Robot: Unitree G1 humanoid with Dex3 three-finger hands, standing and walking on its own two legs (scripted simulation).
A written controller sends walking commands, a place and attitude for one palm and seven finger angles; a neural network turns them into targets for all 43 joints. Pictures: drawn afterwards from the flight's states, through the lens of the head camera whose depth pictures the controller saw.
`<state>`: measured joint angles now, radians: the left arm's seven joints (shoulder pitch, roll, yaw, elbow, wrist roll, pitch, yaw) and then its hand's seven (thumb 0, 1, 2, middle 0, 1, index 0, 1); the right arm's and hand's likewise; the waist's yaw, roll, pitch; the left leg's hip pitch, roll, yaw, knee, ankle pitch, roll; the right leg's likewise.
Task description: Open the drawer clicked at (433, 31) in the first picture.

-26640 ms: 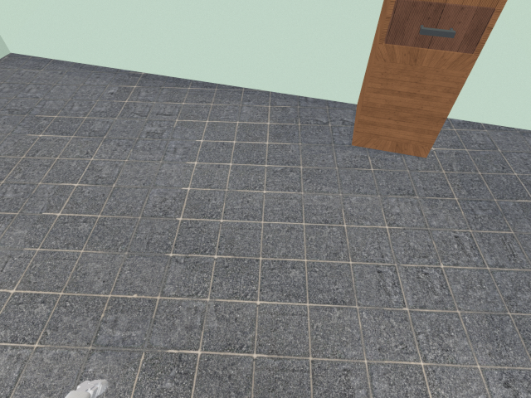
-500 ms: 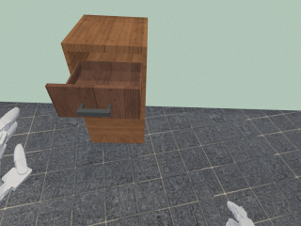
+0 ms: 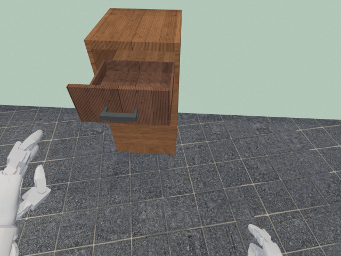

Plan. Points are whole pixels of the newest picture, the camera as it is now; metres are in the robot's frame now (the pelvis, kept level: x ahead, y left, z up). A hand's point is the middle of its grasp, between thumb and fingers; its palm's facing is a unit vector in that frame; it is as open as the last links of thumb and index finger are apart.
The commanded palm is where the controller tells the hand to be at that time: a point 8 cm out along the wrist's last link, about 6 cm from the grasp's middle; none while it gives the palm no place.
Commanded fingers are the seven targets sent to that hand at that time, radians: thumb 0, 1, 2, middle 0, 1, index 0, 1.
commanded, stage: let the arm hang, fingers relaxed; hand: left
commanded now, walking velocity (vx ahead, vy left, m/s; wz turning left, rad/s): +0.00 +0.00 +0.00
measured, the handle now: (119, 113) +0.62 +0.23 -0.06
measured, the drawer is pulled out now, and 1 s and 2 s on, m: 0.29 0.29 0.29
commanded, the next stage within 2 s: look to check the result in 1.04 s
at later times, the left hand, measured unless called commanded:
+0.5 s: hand out of the picture -0.06 +0.19 -0.15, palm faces +0.02 -0.97 -0.23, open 7.3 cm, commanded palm none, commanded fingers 0.00 0.90 0.90 -0.20 -0.30 -0.20 -0.30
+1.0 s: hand out of the picture +0.01 +0.16 -0.15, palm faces +0.00 -0.98 -0.21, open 7.3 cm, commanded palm none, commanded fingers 0.00 0.90 0.90 -0.20 -0.30 -0.20 -0.30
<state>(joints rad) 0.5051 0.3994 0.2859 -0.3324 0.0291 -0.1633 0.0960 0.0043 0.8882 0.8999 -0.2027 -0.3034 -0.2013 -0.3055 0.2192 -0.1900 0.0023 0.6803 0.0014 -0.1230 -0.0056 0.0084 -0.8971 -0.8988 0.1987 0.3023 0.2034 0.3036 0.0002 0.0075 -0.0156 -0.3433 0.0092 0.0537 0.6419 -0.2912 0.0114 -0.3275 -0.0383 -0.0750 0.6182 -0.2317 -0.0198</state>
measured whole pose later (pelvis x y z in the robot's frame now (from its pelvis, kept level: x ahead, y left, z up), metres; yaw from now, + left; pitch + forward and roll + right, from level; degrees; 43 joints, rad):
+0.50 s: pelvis +0.00 +0.00 +0.02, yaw +0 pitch -2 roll +0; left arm 0.36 0.19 0.01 1.14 0.01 0.03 0.03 0.00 0.93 0.90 -0.20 -0.30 -0.20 -0.30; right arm 0.34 -0.16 0.00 1.10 -0.01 0.03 -0.03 0.01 -0.91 -0.90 0.19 0.30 0.20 0.30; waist 0.00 0.01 0.10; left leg -0.22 0.02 0.05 0.44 -0.19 0.01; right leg -0.20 -0.01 -0.08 0.41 -0.18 -0.01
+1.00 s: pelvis +0.01 -0.01 +0.02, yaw -1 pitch -2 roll +0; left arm 0.26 0.13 0.02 1.13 0.02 0.00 0.04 0.01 0.92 0.90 -0.20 -0.30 -0.20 -0.30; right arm 0.32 -0.11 -0.01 1.13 -0.01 0.01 -0.03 0.00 -0.91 -0.90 0.20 0.30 0.20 0.30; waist -0.02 0.02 0.06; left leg -0.19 0.03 0.07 0.41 -0.19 0.00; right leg -0.19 -0.01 -0.06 0.42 -0.20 -0.02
